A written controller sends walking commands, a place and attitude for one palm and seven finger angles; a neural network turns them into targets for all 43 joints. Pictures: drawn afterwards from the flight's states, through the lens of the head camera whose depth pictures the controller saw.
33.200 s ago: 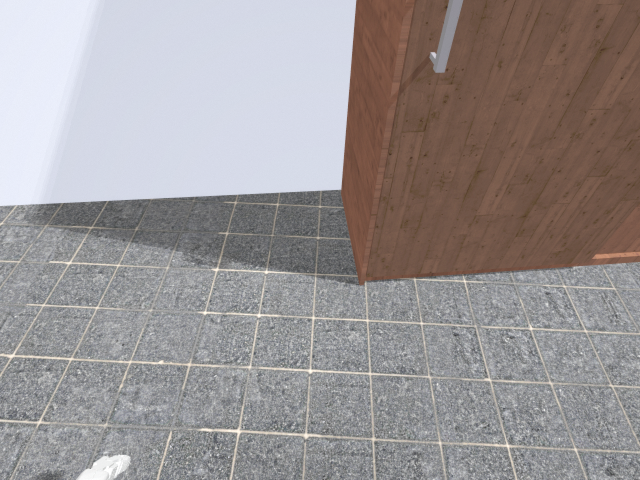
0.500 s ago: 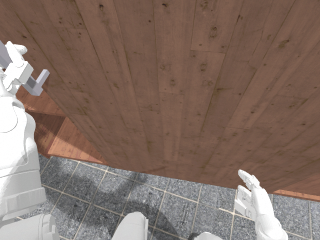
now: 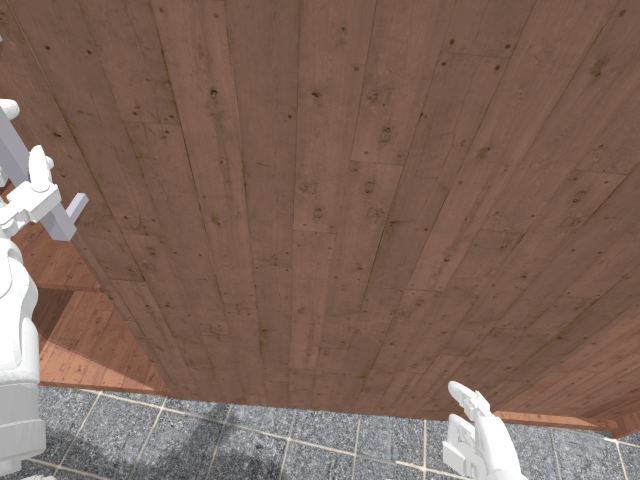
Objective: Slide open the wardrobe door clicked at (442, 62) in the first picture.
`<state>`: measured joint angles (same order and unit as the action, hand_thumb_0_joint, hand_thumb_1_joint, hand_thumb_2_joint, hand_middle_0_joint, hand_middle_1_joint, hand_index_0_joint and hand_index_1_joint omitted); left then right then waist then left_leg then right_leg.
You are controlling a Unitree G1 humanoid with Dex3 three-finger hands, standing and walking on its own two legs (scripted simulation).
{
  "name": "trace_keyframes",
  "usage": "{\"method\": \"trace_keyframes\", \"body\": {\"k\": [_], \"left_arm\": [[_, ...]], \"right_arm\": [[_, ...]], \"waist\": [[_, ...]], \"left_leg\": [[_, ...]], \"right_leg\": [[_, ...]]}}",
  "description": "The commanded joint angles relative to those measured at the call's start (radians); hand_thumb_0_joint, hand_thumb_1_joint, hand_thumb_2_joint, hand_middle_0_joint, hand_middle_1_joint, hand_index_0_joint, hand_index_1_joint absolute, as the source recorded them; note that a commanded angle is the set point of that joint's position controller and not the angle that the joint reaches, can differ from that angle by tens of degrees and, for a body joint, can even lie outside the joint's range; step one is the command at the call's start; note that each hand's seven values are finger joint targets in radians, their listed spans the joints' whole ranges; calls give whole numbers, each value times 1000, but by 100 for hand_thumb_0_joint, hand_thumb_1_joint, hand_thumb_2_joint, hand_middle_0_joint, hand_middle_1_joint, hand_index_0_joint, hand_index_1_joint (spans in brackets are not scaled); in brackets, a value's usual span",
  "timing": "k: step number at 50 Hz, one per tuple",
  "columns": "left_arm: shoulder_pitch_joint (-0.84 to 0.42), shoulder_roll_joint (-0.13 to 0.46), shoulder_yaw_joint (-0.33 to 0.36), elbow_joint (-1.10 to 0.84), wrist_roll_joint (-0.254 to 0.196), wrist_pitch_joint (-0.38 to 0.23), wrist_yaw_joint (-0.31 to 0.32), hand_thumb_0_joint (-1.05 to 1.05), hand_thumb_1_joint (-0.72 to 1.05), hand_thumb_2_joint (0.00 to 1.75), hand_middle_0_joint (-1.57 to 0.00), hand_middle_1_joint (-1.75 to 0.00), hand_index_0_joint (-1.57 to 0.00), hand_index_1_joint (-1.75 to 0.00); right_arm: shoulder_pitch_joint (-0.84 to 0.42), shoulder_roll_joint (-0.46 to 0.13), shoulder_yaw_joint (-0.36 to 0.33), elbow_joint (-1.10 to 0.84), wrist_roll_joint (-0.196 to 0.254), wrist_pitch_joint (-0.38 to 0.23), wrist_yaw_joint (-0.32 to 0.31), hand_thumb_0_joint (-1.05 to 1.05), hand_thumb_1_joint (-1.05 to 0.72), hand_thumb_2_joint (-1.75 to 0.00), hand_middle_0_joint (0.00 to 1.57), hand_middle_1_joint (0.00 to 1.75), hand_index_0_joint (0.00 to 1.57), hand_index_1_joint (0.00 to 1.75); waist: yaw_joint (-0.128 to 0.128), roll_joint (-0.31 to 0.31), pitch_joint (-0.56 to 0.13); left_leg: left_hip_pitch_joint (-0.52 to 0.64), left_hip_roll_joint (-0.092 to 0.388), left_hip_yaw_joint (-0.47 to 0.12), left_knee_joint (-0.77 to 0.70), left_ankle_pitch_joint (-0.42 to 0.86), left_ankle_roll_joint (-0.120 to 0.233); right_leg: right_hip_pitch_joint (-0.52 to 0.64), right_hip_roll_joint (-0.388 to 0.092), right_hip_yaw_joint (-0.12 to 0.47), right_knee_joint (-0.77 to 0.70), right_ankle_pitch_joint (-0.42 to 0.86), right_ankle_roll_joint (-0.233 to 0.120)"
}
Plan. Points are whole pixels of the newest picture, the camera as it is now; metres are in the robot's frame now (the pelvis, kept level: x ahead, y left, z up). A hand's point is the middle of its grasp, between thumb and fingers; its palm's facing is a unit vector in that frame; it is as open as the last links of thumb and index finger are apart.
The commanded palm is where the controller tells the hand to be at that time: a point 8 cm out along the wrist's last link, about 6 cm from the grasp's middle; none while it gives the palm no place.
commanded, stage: stop walking and hold the door there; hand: left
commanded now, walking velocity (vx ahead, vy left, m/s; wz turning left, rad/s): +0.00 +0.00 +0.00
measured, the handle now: (29, 148) +0.36 +0.37 +0.20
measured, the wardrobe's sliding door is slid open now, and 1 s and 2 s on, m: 0.45 0.45 0.45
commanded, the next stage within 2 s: none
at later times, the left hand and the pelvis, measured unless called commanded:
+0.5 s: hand (41, 184) +0.32 +0.34 +0.19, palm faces +0.62 -0.75 -0.22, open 7.1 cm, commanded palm +0.28 +0.36 +0.14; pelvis -0.05 -0.01 -0.02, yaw -6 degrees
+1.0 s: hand (40, 184) +0.32 +0.34 +0.19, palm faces +0.58 -0.78 -0.22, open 6.9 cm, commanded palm +0.28 +0.36 +0.14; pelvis -0.09 +0.01 -0.02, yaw -8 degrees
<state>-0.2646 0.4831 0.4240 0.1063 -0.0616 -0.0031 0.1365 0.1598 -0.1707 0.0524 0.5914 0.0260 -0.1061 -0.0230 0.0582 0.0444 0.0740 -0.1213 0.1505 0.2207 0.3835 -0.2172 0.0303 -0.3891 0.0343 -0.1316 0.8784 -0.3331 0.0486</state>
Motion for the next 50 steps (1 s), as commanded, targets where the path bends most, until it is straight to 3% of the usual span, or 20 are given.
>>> {"method": "trace_keyframes", "body": {"k": [1,3,5,6,7,8,10,12,15,17,19,21,23,24,29,31,34,41,46,50], "left_arm": [[-213,262,24,-173,13,-97,-16,0,90,90,-45,-140,-45,-140],[-200,298,61,-105,14,-99,-7,0,90,90,-45,-140,-45,-140],[-201,345,96,-43,22,-110,-3,0,90,90,-45,-140,-45,-140],[-211,363,100,-21,30,-117,0,0,90,90,-45,-140,-45,-140],[-207,402,134,19,34,-126,7,0,90,90,-45,-140,-45,-140],[-193,426,179,100,35,-126,8,0,90,90,-45,-140,-45,-140],[-175,487,246,186,31,-113,18,0,90,90,-45,-140,-45,-140],[-257,464,236,158,36,-124,24,0,90,90,-45,-140,-45,-140],[-194,506,280,309,39,-122,25,0,90,90,-45,-140,-45,-140],[-252,497,248,293,38,-130,16,0,90,90,-45,-140,-45,-140],[-285,487,218,311,32,-134,13,0,90,90,-45,-140,-45,-140],[-285,461,175,336,29,-131,3,0,90,90,-45,-140,-45,-140],[-305,450,147,381,41,-132,-4,0,90,90,-45,-140,-45,-140],[-317,472,164,408,47,-135,-1,0,90,90,-45,-140,-45,-140],[-371,406,83,461,55,-141,2,0,90,90,-45,-140,-45,-140],[-372,460,115,509,56,-137,6,0,90,90,-45,-140,-45,-140],[-436,471,110,552,62,-144,0,0,90,90,-45,-140,-45,-140],[-479,432,61,619,61,-156,-7,0,90,90,-45,-140,-45,-140],[-510,358,-8,617,57,-157,-13,0,90,90,-45,-140,-45,-140],[-523,377,-8,647,61,-155,-14,0,90,90,-45,-140,-45,-140]], "right_arm": [[-52,-205,-66,-122,2,-28,-28,0,-90,-90,20,30,20,30],[-56,-219,-63,-119,8,-20,-30,0,-90,-90,20,30,20,30],[-41,-231,-65,-112,13,-4,-35,0,-90,-90,20,30,20,30],[-26,-223,-67,-112,16,3,-38,0,-90,-90,20,30,20,30],[-29,-218,-72,-118,16,4,-47,0,-90,-90,20,30,20,30],[-27,-216,-76,-108,13,-2,-55,0,-90,-90,20,30,20,30],[-6,-238,-87,-68,27,9,-51,0,-90,-90,20,30,20,30],[-25,-234,-87,-66,30,-4,-56,0,-90,-90,20,30,20,30],[-14,-249,-83,-24,21,11,-72,0,-90,-90,20,30,20,30],[8,-256,-86,-19,20,15,-77,0,-90,-90,20,30,20,30],[27,-273,-98,-3,23,17,-80,0,-90,-90,20,30,20,30],[28,-299,-107,-4,29,22,-81,0,-90,-90,20,30,20,30],[27,-296,-98,-10,29,27,-78,0,-90,-90,20,30,20,30],[30,-302,-98,-6,29,30,-76,0,-90,-90,20,30,20,30],[54,-299,-100,-15,34,31,-76,0,-90,-90,20,30,20,30],[73,-307,-104,-3,34,37,-78,0,-90,-90,20,30,20,30],[84,-303,-103,2,30,33,-73,0,-90,-90,20,30,20,30],[104,-297,-93,22,35,34,-75,0,-90,-90,20,30,20,30],[94,-293,-87,20,42,35,-79,0,-90,-90,20,30,20,30],[98,-294,-89,29,43,40,-82,0,-90,-90,20,30,20,30]], "waist": [[-51,265,-282],[-39,226,-277],[-33,138,-297],[-50,11,-331],[-58,-108,-346],[-50,-157,-308],[-37,-187,-315],[-33,-199,-363],[-35,-74,-325],[-40,-71,-303],[-50,-54,-276],[-39,41,-247],[-50,125,-182],[-45,125,-159],[-53,70,-169],[-54,42,-181],[-65,-24,-193],[-71,1,-175],[-67,119,-171],[-67,106,-165]], "left_leg": [[211,215,-133,-31,685,46],[144,214,-121,-4,566,36],[61,161,-96,87,409,6],[-9,102,-63,201,293,-18],[-150,7,-74,302,-4,-48],[-243,-55,-125,357,-260,-61],[-297,-65,-180,420,-310,-52],[-303,-83,-210,409,-292,-47],[-221,-101,-185,282,-142,-41],[-156,-101,-173,176,-58,-35],[-62,-66,-181,63,71,-22],[-47,26,-256,17,193,15],[-166,54,-293,-40,41,35],[-210,58,-302,-69,-33,36],[-250,38,-276,-96,-235,30],[-218,16,-247,-57,-209,23],[-181,-18,-214,18,-205,8],[-175,19,-276,-46,-246,27],[-250,93,-347,-174,-319,61],[-277,75,-299,-156,-313,58]], "right_leg": [[5,-29,18,-192,7,-11],[98,-45,28,-327,94,-17],[222,-71,49,-481,300,-27],[291,-163,146,-482,595,-60],[375,-280,308,-449,936,-126],[377,-344,347,-460,1098,-165],[392,-366,337,-450,1065,-176],[447,-356,303,-416,1000,-182],[349,-293,243,-443,746,-160],[279,-262,230,-467,550,-131],[194,-227,219,-480,334,-89],[146,-141,180,-456,182,-43],[146,-105,160,-449,45,-33],[155,-96,154,-439,14,-35],[179,-97,153,-447,-40,-44],[156,-113,171,-489,-48,-47],[83,-156,212,-548,-151,-63],[58,-115,162,-489,-139,-50],[163,-62,107,-312,2,-37],[213,-71,103,-335,35,-35]]}}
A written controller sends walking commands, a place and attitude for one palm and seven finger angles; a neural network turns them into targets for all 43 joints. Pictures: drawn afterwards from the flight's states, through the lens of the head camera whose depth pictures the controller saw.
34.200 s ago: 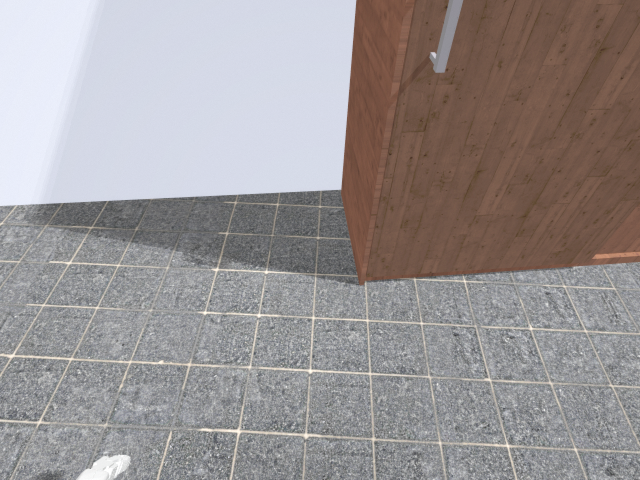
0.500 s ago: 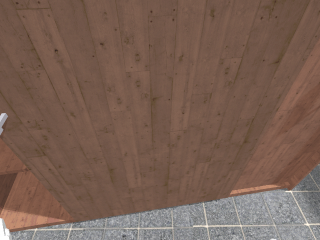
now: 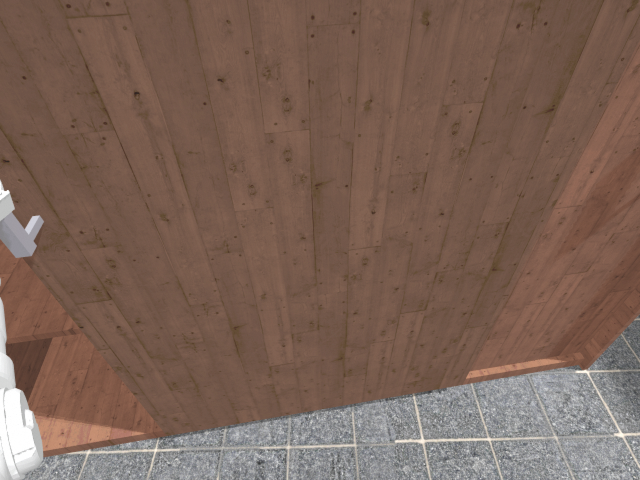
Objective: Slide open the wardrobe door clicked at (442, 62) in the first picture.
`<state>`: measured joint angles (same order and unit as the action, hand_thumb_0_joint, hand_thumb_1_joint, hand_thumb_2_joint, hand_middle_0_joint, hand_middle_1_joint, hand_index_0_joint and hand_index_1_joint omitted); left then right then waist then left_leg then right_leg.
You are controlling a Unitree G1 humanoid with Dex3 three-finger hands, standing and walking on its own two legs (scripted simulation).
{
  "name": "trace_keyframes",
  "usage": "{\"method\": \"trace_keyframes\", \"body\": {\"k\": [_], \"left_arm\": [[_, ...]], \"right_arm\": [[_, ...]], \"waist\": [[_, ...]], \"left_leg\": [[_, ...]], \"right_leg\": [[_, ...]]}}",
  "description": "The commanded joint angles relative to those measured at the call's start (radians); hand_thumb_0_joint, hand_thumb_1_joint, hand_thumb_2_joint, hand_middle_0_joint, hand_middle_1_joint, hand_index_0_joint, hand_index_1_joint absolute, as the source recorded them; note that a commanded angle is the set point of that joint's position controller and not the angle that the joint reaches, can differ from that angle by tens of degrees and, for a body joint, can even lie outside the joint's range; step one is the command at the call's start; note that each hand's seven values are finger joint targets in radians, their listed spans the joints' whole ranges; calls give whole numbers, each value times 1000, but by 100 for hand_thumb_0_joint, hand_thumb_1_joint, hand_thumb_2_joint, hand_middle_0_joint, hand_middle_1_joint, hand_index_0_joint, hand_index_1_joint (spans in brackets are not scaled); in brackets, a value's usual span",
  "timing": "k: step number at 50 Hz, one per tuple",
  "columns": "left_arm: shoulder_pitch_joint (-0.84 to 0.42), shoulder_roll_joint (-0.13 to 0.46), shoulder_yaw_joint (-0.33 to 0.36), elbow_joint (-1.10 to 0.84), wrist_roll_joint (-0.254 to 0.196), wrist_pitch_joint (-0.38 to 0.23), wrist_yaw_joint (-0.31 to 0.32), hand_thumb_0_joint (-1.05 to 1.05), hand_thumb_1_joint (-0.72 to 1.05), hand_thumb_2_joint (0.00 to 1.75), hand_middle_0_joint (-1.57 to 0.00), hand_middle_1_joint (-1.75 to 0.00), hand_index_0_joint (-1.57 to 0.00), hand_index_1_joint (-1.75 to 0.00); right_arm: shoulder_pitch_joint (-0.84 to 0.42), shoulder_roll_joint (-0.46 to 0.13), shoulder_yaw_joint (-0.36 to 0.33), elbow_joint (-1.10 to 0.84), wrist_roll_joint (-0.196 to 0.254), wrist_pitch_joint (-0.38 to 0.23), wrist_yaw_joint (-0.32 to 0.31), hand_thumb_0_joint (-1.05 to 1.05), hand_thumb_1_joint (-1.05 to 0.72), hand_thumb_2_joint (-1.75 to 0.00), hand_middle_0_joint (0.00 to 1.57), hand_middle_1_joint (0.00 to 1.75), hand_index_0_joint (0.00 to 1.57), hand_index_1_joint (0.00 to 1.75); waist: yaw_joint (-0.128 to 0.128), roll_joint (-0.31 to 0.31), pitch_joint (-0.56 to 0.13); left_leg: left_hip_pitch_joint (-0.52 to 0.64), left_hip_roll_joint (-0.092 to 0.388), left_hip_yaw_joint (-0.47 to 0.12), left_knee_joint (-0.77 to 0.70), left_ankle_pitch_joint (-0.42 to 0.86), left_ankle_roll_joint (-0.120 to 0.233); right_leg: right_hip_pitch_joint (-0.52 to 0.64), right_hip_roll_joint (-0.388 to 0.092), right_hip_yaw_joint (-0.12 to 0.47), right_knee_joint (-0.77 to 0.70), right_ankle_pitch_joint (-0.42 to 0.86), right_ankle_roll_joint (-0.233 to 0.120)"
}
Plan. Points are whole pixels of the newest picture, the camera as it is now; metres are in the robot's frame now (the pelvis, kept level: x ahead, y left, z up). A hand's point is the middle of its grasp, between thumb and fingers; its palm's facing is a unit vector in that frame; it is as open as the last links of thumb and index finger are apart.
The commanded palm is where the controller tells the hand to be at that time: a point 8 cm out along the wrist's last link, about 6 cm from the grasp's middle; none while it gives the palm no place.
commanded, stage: stop walking and hold the door there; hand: left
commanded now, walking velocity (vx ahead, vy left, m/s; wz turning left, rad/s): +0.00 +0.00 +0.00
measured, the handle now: out of the picture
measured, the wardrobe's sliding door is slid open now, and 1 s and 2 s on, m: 0.45 0.45 0.45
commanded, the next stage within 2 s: none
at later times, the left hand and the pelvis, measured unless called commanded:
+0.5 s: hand out of the picture +0.36 +0.39 +0.21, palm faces +0.60 -0.77 -0.23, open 7.0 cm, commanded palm +0.32 +0.41 +0.17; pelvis +0.00 +0.04 -0.01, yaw +5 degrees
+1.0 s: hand (2, 209) +0.36 +0.39 +0.20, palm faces +0.35 -0.93 -0.11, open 5.8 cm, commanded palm +0.33 +0.41 +0.17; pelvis -0.04 +0.15 -0.02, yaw +9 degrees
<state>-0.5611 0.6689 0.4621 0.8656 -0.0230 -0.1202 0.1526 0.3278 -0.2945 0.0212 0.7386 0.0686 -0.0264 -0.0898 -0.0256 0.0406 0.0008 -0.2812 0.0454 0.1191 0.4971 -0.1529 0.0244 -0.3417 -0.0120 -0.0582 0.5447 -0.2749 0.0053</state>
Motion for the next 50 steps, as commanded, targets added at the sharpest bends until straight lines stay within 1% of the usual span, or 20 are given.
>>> {"method": "trace_keyframes", "body": {"k": [1,5,9,13,18,22,25,27,29,30,31,32,35,41,43,44,45,46,47,50], "left_arm": [[-235,160,-75,-118,24,-37,-34,0,90,90,-45,-140,-45,-140],[-257,180,-69,-103,24,-42,-37,0,90,90,-45,-140,-45,-140],[-276,250,-8,-129,28,-51,-36,0,90,90,-45,-140,-45,-140],[-280,224,-12,-186,19,-48,-47,0,90,90,-45,-140,-45,-140],[-261,166,-46,-221,6,-64,-59,0,90,90,-45,-140,-45,-140],[-304,35,-147,-314,4,-113,-75,0,90,90,-45,-140,-45,-140],[-321,-17,-187,-395,-15,-128,-77,0,90,90,-45,-140,-45,-140],[-327,-55,-209,-388,-19,-119,-77,0,90,90,-45,-140,-45,-140],[-307,-65,-214,-399,-11,-113,-73,0,90,90,-45,-140,-45,-140],[-273,44,-153,-341,2,-102,-58,0,90,90,-45,-140,-45,-140],[-247,70,-125,-297,-11,-83,-57,0,90,90,-45,-140,-45,-140],[-283,79,-114,-302,-1,-66,-52,0,90,90,-45,-140,-45,-140],[-349,118,-60,-400,-10,-72,-54,0,90,90,-45,-140,-45,-140],[-411,-107,-224,-509,-12,-88,-71,0,90,90,-45,-140,-45,-140],[-482,-180,-280,-631,-17,-111,-77,0,90,90,-45,-140,-45,-140],[-517,-229,-320,-714,-25,-130,-84,0,90,90,-45,-140,-45,-140],[-540,-259,-370,-780,-26,-138,-87,0,90,90,-45,-140,-45,-140],[-561,-279,-366,-774,-20,-138,-90,0,90,90,-45,-140,-45,-140],[-490,-383,-440,-708,-29,-128,-114,0,90,90,-45,-140,-45,-140],[-555,-277,-377,-815,-22,-110,-99,0,90,90,-45,-140,-45,-140]], "right_arm": [[-77,-162,-55,-125,-1,-39,-12,0,-90,-90,20,30,20,30],[-65,-165,-66,-117,-3,-36,-10,0,-90,-90,20,30,20,30],[-73,-159,-80,-117,-10,-39,1,0,-90,-90,20,30,20,30],[-83,-160,-87,-118,-12,-47,11,0,-90,-90,20,30,20,30],[-102,-149,-82,-97,-24,-37,12,0,-90,-90,20,30,20,30],[-138,-139,-73,-148,-12,-14,17,0,-90,-90,20,30,20,30],[-156,-129,-73,-159,-5,-24,27,0,-90,-90,20,30,20,30],[-165,-134,-76,-162,-3,-29,38,0,-90,-90,20,30,20,30],[-175,-108,-64,-170,-5,-33,47,0,-90,-90,20,30,20,30],[-152,-115,-72,-163,-13,-16,45,0,-90,-90,20,30,20,30],[-170,-139,-86,-163,-24,-12,45,0,-90,-90,20,30,20,30],[-161,-146,-85,-143,-39,-25,48,0,-90,-90,20,30,20,30],[-185,-107,-60,-140,-46,-41,45,0,-90,-90,20,30,20,30],[-221,-52,-56,-138,-51,-27,29,0,-90,-90,20,30,20,30],[-213,-76,-68,-146,-50,-37,13,0,-90,-90,20,30,20,30],[-217,-107,-74,-173,-50,-45,10,0,-90,-90,20,30,20,30],[-208,-110,-72,-191,-47,-45,7,0,-90,-90,20,30,20,30],[-203,-93,-78,-189,-38,-49,10,0,-90,-90,20,30,20,30],[-194,-72,-75,-179,-23,-52,19,0,-90,-90,20,30,20,30],[-200,-74,-66,-161,-25,-54,28,0,-90,-90,20,30,20,30]], "waist": [[15,107,-81],[5,-51,-66],[14,-148,-127],[29,-213,-145],[12,-171,-135],[31,200,-109],[40,121,-142],[42,110,-183],[59,15,-191],[53,-245,-172],[71,-314,-135],[66,-205,-130],[46,-352,-163],[29,-270,-150],[2,-15,-209],[-1,282,-227],[-15,333,-227],[-3,164,-200],[1,67,-210],[3,276,-227]], "left_leg": [[-134,174,-183,-255,-386,59],[-37,87,-104,-103,-335,21],[-19,-2,-80,180,-233,-10],[-56,-2,-135,278,-295,-12],[114,-11,-65,-46,-99,-13],[-11,188,-234,-154,80,106],[87,206,-220,-78,318,152],[104,151,-158,-12,340,110],[-54,104,-111,91,145,47],[-275,-18,-14,311,-94,-30],[-395,-44,-95,577,-402,-74],[-390,6,-203,680,-371,-83],[-345,19,-183,679,-276,-78],[89,-18,29,113,-174,-48],[272,22,50,-59,-74,-60],[318,207,-209,-119,63,15],[301,339,-404,-162,194,122],[281,364,-391,-147,319,174],[221,336,-303,-98,265,170],[203,266,-145,-5,353,118]], "right_leg": [[171,-33,36,-16,-33,7],[32,-98,124,-204,-189,-17],[3,-323,321,-313,-216,-101],[54,-406,287,-260,-68,-131],[21,-319,119,-112,42,-37],[16,-95,-67,276,-120,44],[-18,-64,-68,326,-189,44],[68,-72,-92,171,-113,43],[304,-182,-2,-69,103,7],[449,-418,317,-172,400,-86],[439,-599,489,-189,756,-169],[408,-626,400,-149,809,-182],[356,-464,159,-114,616,-85],[71,-359,-27,-85,74,-33],[-9,-223,-121,165,-17,-1],[-150,-97,-161,381,-204,40],[-200,-57,-79,561,-366,35],[-209,-62,-17,580,-321,22],[-143,-73,3,471,-288,24],[-28,-43,-41,276,-154,22]]}}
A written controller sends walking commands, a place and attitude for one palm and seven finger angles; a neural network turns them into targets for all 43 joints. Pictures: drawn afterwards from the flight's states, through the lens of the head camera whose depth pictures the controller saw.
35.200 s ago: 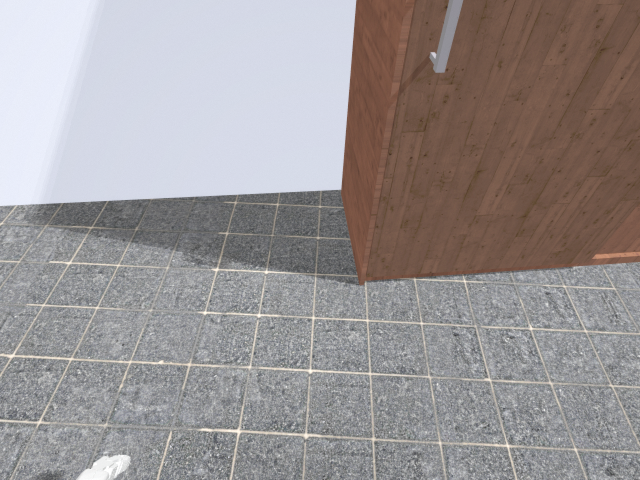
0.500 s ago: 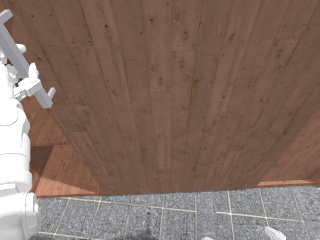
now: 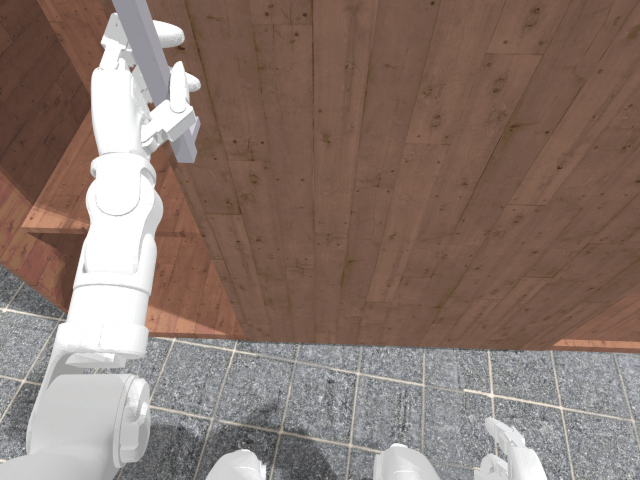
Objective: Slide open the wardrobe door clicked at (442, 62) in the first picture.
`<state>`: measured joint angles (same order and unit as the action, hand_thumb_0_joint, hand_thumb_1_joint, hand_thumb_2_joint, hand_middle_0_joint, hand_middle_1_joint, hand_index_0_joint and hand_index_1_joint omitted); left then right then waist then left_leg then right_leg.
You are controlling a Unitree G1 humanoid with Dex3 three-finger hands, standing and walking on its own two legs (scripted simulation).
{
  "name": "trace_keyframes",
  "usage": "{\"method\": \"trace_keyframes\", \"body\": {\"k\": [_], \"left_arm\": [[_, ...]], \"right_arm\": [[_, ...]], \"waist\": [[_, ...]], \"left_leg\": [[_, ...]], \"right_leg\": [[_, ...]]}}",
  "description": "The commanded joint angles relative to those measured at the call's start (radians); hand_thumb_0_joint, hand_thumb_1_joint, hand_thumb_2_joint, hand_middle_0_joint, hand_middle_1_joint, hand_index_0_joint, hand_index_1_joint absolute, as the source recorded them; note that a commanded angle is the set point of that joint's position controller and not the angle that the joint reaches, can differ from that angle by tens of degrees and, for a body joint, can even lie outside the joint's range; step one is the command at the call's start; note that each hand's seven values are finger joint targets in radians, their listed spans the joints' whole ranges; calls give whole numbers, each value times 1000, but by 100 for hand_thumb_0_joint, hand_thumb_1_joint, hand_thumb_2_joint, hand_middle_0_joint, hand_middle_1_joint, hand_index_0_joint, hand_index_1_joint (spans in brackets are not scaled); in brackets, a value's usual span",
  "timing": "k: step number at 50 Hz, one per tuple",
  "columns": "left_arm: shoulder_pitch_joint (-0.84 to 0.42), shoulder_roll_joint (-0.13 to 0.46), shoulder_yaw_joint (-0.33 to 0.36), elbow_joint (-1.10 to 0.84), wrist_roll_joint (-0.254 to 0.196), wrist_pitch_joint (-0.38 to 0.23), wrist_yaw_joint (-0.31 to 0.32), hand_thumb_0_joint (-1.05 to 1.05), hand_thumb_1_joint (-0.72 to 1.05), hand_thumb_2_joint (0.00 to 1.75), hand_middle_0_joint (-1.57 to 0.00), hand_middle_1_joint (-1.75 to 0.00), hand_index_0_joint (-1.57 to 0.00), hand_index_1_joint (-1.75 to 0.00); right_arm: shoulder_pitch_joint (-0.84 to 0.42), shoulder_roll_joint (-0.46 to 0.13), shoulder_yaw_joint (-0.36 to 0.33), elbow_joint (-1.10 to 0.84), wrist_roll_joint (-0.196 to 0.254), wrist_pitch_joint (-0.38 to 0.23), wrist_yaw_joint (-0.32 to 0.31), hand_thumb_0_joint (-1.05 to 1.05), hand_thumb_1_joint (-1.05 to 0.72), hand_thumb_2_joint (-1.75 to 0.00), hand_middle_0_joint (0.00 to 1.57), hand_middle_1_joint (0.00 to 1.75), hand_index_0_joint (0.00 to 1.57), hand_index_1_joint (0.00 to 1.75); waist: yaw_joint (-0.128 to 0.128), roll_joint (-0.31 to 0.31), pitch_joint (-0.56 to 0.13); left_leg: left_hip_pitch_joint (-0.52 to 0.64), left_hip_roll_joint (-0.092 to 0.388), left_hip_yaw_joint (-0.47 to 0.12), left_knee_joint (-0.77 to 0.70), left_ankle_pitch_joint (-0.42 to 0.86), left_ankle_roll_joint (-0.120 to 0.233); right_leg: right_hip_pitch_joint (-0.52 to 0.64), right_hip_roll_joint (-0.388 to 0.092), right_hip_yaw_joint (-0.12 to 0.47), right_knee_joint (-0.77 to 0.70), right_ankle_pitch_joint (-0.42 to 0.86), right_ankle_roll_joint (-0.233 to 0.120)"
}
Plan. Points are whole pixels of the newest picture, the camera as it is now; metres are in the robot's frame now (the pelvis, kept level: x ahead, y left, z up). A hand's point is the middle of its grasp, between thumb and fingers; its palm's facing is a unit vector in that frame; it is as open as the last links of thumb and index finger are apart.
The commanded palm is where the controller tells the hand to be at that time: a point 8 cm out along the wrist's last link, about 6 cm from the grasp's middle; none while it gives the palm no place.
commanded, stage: stop walking and hold the door there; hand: left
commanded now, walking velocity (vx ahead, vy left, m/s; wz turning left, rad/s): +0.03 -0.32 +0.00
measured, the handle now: (162, 60) +0.47 +0.20 +0.24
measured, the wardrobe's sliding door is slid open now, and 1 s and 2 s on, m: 0.45 0.45 0.45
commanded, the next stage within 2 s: loosen the grip on the handle in 1.18 s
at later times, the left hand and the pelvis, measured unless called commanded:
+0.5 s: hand (182, 110) +0.42 +0.17 +0.22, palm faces +0.10 -0.99 -0.07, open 6.0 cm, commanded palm +0.40 +0.18 +0.18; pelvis -0.01 +0.04 +0.02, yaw +1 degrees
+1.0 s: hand (187, 111) +0.42 +0.17 +0.22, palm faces +0.20 -0.97 -0.13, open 6.2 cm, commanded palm +0.39 +0.18 +0.18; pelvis -0.01 +0.01 +0.02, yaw +0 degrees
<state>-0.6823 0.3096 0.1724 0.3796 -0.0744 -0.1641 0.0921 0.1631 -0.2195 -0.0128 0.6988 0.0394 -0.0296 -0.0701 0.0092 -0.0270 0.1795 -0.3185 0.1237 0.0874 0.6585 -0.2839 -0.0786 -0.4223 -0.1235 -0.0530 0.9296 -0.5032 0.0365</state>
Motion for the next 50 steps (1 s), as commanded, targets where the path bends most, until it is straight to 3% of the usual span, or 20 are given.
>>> {"method": "trace_keyframes", "body": {"k": [1,3,5,6,7,13,14,16,18,19,22,29,32,34,38,40,43,45,47,50], "left_arm": [[-446,65,-99,-344,30,-68,-38,0,90,90,-45,-140,-45,-140],[-425,63,-98,-330,32,-62,-37,0,90,90,-45,-140,-45,-140],[-369,124,-76,-286,49,-38,-24,0,90,90,-45,-140,-45,-140],[-323,150,-22,-247,37,-21,-19,0,90,90,-45,-140,-45,-140],[-320,102,-67,-247,26,-4,-27,0,90,90,-45,-140,-45,-140],[-331,46,-90,-262,24,-15,-16,0,90,90,-45,-140,-45,-140],[-357,9,-132,-293,20,-24,-20,0,90,90,-45,-140,-45,-140],[-377,-98,-229,-311,6,-32,-34,0,90,90,-45,-140,-45,-140],[-414,-150,-287,-283,26,-26,-45,0,90,90,-45,-140,-45,-140],[-414,-93,-232,-266,30,-20,-35,0,90,90,-45,-140,-45,-140],[-416,-156,-289,-264,26,-6,-43,0,90,90,-45,-140,-45,-140],[-432,-162,-313,-245,21,5,-51,0,90,90,-45,-140,-45,-140],[-411,-109,-275,-215,33,-4,-44,0,90,90,-45,-140,-45,-140],[-393,-33,-218,-168,37,-1,-33,0,90,90,-45,-140,-45,-140],[-352,20,-145,-99,24,13,-23,0,90,90,-45,-140,-45,-140],[-362,16,-150,-85,21,13,-23,0,90,90,-45,-140,-45,-140],[-378,-71,-218,-111,17,7,-34,0,90,90,-45,-140,-45,-140],[-359,-101,-251,-112,14,0,-38,0,90,90,-45,-140,-45,-140],[-350,-98,-239,-111,22,-11,-36,0,90,90,-45,-140,-45,-140],[-341,-111,-265,-90,18,-8,-31,0,90,90,-45,-140,-45,-140]], "right_arm": [[-45,-146,-26,-132,1,-55,14,0,-90,-90,20,30,20,30],[-45,-139,-16,-142,1,-59,20,0,-90,-90,20,30,20,30],[-20,-109,-6,-143,7,-49,17,0,-90,-90,20,30,20,30],[-39,-111,-15,-158,7,-59,13,0,-90,-90,20,30,20,30],[-40,-118,-17,-153,8,-66,11,0,-90,-90,20,30,20,30],[-60,-93,15,-130,-20,-54,-16,0,-90,-90,20,30,20,30],[-62,-99,9,-134,-20,-52,-15,0,-90,-90,20,30,20,30],[-66,-129,1,-162,-10,-45,7,0,-90,-90,20,30,20,30],[-79,-111,9,-151,-23,-56,21,0,-90,-90,20,30,20,30],[-54,-130,-1,-138,-19,-55,18,0,-90,-90,20,30,20,30],[-40,-139,-13,-148,-11,-60,22,0,-90,-90,20,30,20,30],[-44,-133,-4,-161,-14,-69,26,0,-90,-90,20,30,20,30],[-48,-135,1,-165,-9,-61,26,0,-90,-90,20,30,20,30],[-52,-109,4,-160,-6,-46,10,0,-90,-90,20,30,20,30],[-59,-111,1,-159,6,-22,-14,0,-90,-90,20,30,20,30],[-50,-122,0,-138,2,-20,-22,0,-90,-90,20,30,20,30],[-40,-137,-11,-133,-2,-16,-23,0,-90,-90,20,30,20,30],[-32,-149,-14,-126,-7,-9,-13,0,-90,-90,20,30,20,30],[-26,-153,-13,-136,-7,-4,-3,0,-90,-90,20,30,20,30],[-24,-159,-17,-142,-2,3,-6,0,-90,-90,20,30,20,30]], "waist": [[-25,345,-427],[-13,273,-466],[-25,-102,-491],[-1,-258,-460],[7,-315,-443],[-7,-139,-483],[-10,-66,-507],[-8,272,-516],[-24,271,-434],[-25,228,-431],[-35,152,-456],[-32,227,-489],[-17,136,-501],[-25,-63,-512],[5,-225,-463],[-4,-171,-454],[-6,-33,-517],[-21,139,-519],[-13,161,-486],[-18,103,-451]], "left_leg": [[252,184,-113,-128,528,200],[229,176,-96,-45,500,164],[23,35,18,171,215,85],[-106,-75,-2,289,-191,51],[-142,-81,-65,374,-282,52],[121,-77,23,-160,91,58],[250,-15,-5,-236,290,76],[405,271,-309,-231,777,227],[394,294,-329,-286,617,254],[398,282,-304,-272,639,246],[471,220,-171,-204,796,220],[479,187,-94,-184,759,184],[355,144,-58,-112,592,134],[183,50,11,-43,311,71],[-3,-49,-21,34,-61,64],[13,-43,-24,-54,-3,69],[263,58,-45,-132,599,103],[334,125,-95,-125,765,146],[314,160,-130,-144,765,166],[228,119,-81,-159,519,135]], "right_leg": [[94,83,-53,-200,103,-17],[228,86,-36,-384,264,-33],[401,-124,193,-476,688,-116],[456,-194,276,-483,941,-186],[480,-210,254,-468,1045,-190],[397,-105,61,-322,920,-107],[314,-78,42,-285,781,-69],[55,60,18,-138,55,-4],[-39,63,45,-17,-27,-16],[-47,62,48,-2,9,-18],[-21,86,12,-90,76,-11],[106,99,-33,-322,151,-13],[275,55,4,-483,473,-27],[368,-104,133,-457,881,-67],[457,-152,157,-424,1107,-98],[460,-141,124,-399,1063,-94],[316,-34,31,-327,849,-19],[223,18,13,-314,605,-3],[204,49,11,-326,346,-14],[262,36,16,-392,470,-22]]}}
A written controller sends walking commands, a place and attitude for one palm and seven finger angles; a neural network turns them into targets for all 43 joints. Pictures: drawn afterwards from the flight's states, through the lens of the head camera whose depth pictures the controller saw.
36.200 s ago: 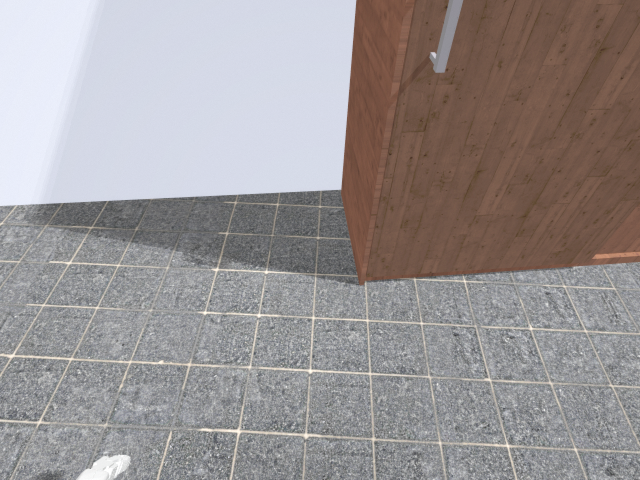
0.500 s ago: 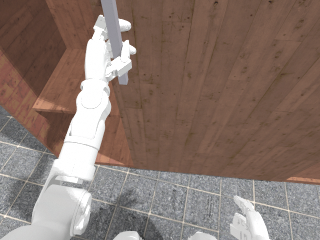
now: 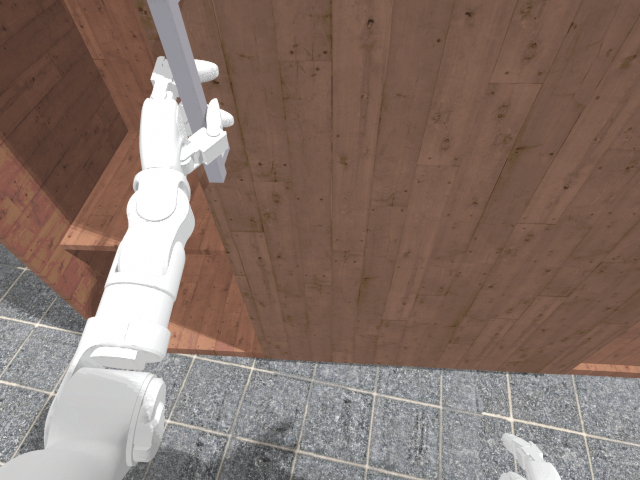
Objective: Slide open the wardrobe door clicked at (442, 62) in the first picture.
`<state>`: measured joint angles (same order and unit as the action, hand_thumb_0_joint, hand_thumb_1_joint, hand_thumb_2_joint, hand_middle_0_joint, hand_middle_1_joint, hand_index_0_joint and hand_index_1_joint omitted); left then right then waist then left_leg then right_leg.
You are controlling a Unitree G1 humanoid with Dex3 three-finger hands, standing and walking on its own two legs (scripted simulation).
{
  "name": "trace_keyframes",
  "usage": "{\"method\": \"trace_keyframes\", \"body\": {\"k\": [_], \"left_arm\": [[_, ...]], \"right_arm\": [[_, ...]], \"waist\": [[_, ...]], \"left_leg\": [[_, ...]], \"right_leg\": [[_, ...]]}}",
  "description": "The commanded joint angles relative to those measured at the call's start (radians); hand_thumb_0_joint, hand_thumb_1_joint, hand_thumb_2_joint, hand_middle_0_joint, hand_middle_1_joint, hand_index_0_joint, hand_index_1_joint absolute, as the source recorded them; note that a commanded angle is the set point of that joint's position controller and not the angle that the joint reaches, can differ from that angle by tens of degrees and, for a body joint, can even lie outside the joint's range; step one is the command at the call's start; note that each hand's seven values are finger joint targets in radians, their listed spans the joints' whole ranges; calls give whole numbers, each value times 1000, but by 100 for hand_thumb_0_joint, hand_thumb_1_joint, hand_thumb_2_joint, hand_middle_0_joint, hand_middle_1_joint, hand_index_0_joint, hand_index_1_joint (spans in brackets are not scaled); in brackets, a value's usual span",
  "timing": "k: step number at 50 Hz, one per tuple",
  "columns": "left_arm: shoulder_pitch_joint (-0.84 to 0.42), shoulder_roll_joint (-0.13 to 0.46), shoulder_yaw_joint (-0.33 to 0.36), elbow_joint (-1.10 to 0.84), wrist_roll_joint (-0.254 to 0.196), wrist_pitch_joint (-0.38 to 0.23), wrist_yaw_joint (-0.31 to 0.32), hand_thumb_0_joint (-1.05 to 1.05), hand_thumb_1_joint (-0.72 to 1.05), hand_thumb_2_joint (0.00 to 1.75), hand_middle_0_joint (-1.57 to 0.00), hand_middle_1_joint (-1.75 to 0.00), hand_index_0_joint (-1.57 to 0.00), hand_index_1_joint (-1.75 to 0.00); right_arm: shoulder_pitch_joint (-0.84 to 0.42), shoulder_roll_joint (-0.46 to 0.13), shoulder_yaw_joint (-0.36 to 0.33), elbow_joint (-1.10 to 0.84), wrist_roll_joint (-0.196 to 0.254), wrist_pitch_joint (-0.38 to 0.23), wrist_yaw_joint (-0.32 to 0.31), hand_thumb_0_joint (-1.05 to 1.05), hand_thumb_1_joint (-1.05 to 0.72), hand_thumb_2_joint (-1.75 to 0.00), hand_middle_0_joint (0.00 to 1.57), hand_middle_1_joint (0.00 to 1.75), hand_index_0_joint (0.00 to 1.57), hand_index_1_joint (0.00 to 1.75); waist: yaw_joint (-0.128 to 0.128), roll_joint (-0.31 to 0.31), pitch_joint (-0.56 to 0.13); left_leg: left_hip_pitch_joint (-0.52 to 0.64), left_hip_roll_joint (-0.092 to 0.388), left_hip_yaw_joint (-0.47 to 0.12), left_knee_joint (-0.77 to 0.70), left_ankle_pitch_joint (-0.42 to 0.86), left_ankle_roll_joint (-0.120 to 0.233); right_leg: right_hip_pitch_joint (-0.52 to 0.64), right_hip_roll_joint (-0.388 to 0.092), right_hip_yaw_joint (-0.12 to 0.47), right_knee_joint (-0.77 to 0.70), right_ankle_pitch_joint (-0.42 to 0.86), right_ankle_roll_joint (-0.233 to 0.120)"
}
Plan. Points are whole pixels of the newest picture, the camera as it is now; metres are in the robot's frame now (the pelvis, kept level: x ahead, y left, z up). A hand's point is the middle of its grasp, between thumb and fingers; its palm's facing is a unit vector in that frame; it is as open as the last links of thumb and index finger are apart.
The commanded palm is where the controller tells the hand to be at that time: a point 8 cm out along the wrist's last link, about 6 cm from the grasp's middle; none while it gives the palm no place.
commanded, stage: stop walking and hold the door there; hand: left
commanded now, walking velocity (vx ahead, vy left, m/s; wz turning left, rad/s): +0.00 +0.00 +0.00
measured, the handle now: (200, 93) +0.48 +0.19 +0.22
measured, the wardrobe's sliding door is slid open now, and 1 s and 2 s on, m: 0.45 0.45 0.45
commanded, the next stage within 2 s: loosen the grip on the handle in 0.18 s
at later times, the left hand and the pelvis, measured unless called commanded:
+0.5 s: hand (211, 133) +0.43 +0.17 +0.21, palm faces +0.19 -0.98 -0.10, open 8.2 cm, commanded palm +0.40 +0.20 +0.19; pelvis -0.03 +0.00 +0.00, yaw +0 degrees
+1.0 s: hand (217, 134) +0.44 +0.16 +0.20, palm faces +0.20 -0.97 -0.14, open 14.7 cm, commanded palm +0.41 +0.22 +0.20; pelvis -0.04 +0.00 +0.00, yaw -5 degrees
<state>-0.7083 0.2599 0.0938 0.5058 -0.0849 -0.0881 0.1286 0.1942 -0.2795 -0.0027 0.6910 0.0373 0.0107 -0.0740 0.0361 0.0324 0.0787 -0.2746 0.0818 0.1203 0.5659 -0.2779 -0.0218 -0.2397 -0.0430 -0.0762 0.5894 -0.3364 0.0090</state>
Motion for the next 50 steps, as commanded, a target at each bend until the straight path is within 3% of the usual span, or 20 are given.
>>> {"method": "trace_keyframes", "body": {"k": [1,5,13,14,15,16,17,19,20,21,23,25,29,33,34,38,44,47,48,50], "left_arm": [[-300,-52,-174,-194,28,-80,-65,0,90,90,-45,-140,-45,-140],[-304,27,-125,-158,30,-68,-50,0,90,90,-45,-140,-45,-140],[-330,-10,-144,-104,27,-74,-58,0,90,90,-45,-140,-45,-140],[-1041,806,498,-74,139,-96,-37,0,90,90,-45,-140,-45,-140],[-1077,723,493,93,155,2,-73,0,78,84,-45,-140,-45,-140],[-839,352,212,214,143,41,-78,0,66,78,-45,-140,-45,-140],[-615,126,155,295,109,43,-104,0,54,73,-45,-140,-45,-140],[-542,228,275,144,14,-21,-118,0,30,61,-45,-140,-45,-140],[-522,275,316,168,31,-54,-101,0,17,55,-45,-140,-45,-140],[-580,164,184,97,54,-96,-91,0,5,49,-45,-140,-45,-140],[-599,133,99,117,143,-151,-53,0,-19,37,-45,-140,-45,-140],[-630,220,132,135,185,-174,-10,0,-43,26,-44,-138,-44,-138],[-753,258,117,241,148,-190,-12,0,-55,20,-38,-132,-38,-132],[-805,302,121,279,139,-215,-34,0,-55,20,-33,-125,-33,-125],[-758,406,212,241,134,-228,-36,0,-55,20,-32,-123,-32,-123],[-695,303,145,212,102,-241,-42,0,-55,20,-26,-117,-26,-117],[-633,332,157,163,100,-218,-21,0,-55,20,-25,-115,-25,-115],[-607,323,156,104,102,-201,-12,0,-55,20,-25,-115,-25,-115],[-567,429,245,172,109,-188,-13,0,-55,20,-25,-115,-25,-115],[-544,463,282,119,93,-185,-23,0,-55,20,-25,-115,-25,-115]], "right_arm": [[-57,-92,-25,-137,0,-34,-3,0,-90,-90,20,30,20,30],[-40,-89,-27,-122,4,-22,-16,0,-90,-90,20,30,20,30],[-42,-85,-20,-119,-2,-3,-18,0,-90,-90,20,30,20,30],[13,-139,-125,-93,-20,-79,10,0,-90,-90,20,30,20,30],[63,-166,-161,-10,-76,-129,24,0,-90,-90,20,30,20,30],[102,-120,-84,-47,-11,-152,30,0,-90,-90,20,30,20,30],[157,-115,-96,-31,0,-146,37,0,-90,-90,20,30,20,30],[105,-137,-88,-55,-21,-144,51,0,-90,-90,20,30,20,30],[114,-129,-82,-59,-31,-147,54,0,-90,-90,20,30,20,30],[119,-107,-73,-74,-36,-149,68,0,-90,-90,20,30,20,30],[148,-96,-82,-63,-32,-150,88,0,-90,-90,20,30,20,30],[150,-114,-84,-67,-27,-142,89,0,-90,-90,20,30,20,30],[145,-128,-68,-62,-8,-164,74,0,-90,-90,20,30,20,30],[169,-135,-62,-51,-8,-186,65,0,-90,-90,20,30,20,30],[167,-144,-67,-56,-8,-188,61,0,-90,-90,20,30,20,30],[158,-138,-62,-64,-10,-206,54,0,-90,-90,20,30,20,30],[152,-144,-54,-64,-13,-221,40,0,-90,-90,20,30,20,30],[154,-140,-53,-67,-17,-224,36,0,-90,-90,20,30,20,30],[169,-150,-53,-54,-19,-216,27,0,-90,-90,20,30,20,30],[162,-150,-47,-71,-20,-205,19,0,-90,-90,20,30,20,30]], "waist": [[-42,20,-355],[-51,-104,-401],[-44,-38,-384],[-6,-269,-234],[-84,-5,-485],[-116,-175,-495],[-107,-241,-472],[-26,-53,-602],[-20,36,-590],[-54,59,-572],[-97,34,-459],[-125,-34,-373],[-147,-64,-340],[-148,-18,-380],[-100,-10,-442],[-113,-10,-407],[-115,-19,-313],[-111,4,-358],[-99,-43,-337],[-85,-64,-362]], "left_leg": [[165,152,-94,-55,461,64],[148,83,-41,-2,390,18],[179,127,-70,-42,457,42],[164,58,-23,-24,378,76],[18,-36,-104,-175,544,41],[167,-45,-76,-88,671,30],[153,-30,-89,-56,668,23],[242,-42,-56,-37,577,20],[226,-47,-57,-34,563,14],[227,-47,-61,-39,526,18],[165,-37,-72,-35,386,34],[86,-34,-87,-59,190,47],[-7,-56,-77,-99,-104,54],[-34,-73,-77,-86,-145,55],[-31,-74,-79,-89,-139,54],[-27,-74,-104,-96,-167,58],[-53,-71,-115,-100,-167,67],[-8,-67,-120,-99,-112,67],[-40,-65,-117,-93,-97,70],[-41,-69,-105,-83,-12,74]], "right_leg": [[93,-69,62,-59,375,-1],[144,-147,107,-72,651,-23],[71,-90,65,-51,480,3],[-61,-32,162,-183,549,-2],[96,21,68,16,745,-94],[6,41,33,-9,656,-64],[-58,49,12,-20,598,-42],[24,28,53,-68,574,-45],[36,24,52,-66,563,-53],[-16,32,47,-71,503,-46],[-130,41,40,-87,357,-40],[-166,40,41,-115,208,-34],[-185,35,80,-161,-25,-28],[-182,37,99,-167,-84,-29],[-128,35,110,-167,-102,-34],[-147,45,102,-165,-102,-36],[-165,46,101,-172,-95,-32],[-147,49,90,-155,-18,-33],[-131,48,95,-160,-14,-31],[-77,47,97,-158,40,-30]]}}
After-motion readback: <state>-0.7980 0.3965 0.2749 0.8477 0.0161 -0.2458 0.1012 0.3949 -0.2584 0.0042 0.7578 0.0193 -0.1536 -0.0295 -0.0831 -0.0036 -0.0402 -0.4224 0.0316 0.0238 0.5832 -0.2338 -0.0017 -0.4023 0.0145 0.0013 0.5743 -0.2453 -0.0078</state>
